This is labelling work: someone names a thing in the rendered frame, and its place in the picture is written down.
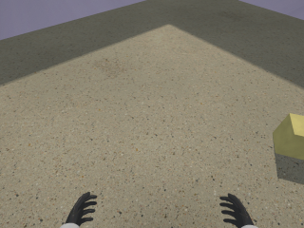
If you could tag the robot left hand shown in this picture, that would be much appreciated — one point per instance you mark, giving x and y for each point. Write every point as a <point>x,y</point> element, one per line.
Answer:
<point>76,213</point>

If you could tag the robot right hand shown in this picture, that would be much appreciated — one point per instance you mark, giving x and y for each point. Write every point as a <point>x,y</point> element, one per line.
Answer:
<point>241,216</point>

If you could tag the carton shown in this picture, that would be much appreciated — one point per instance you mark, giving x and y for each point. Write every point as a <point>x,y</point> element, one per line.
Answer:
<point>289,137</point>

